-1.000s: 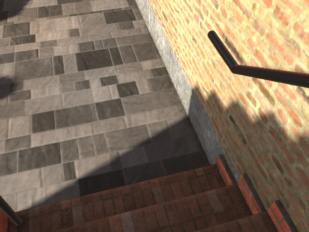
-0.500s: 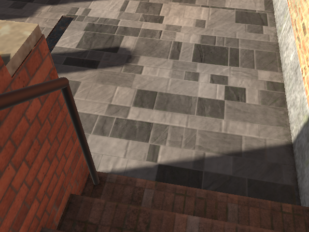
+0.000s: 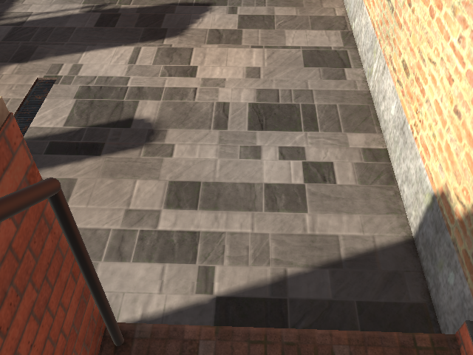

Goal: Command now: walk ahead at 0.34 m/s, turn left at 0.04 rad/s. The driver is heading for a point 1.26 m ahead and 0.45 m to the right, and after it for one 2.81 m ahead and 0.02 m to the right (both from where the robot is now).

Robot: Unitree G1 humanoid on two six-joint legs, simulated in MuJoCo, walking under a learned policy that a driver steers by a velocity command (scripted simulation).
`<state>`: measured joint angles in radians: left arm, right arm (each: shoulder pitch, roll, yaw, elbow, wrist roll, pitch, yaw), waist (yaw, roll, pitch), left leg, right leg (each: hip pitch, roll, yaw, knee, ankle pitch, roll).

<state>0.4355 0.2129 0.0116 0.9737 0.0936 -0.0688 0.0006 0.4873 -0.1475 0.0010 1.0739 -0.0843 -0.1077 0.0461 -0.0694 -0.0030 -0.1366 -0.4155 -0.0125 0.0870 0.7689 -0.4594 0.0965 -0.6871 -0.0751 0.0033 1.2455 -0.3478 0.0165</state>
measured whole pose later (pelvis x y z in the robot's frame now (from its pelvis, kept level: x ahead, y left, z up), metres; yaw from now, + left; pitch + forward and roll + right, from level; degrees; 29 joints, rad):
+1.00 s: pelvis +0.46 -0.09 -0.33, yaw -1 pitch +1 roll +3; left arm 0.26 0.24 0.03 0.98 0.11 -0.10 -0.08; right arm 0.49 -0.15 0.01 1.08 -0.07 -0.07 0.10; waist -0.04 -0.03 -0.07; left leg -0.46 -0.10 -0.04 1.86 -0.81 0.07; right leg -0.28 -0.02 -0.05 0.47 -0.23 -0.08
